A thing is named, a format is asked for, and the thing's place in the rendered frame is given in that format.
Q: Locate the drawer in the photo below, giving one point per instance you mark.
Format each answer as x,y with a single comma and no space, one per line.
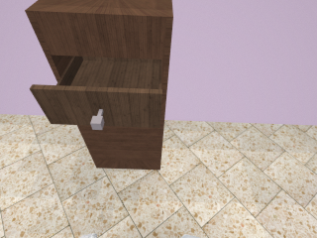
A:
128,90

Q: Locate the handle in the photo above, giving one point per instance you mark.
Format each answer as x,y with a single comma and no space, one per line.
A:
97,122

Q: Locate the cabinet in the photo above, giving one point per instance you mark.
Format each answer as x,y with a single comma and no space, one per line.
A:
123,29

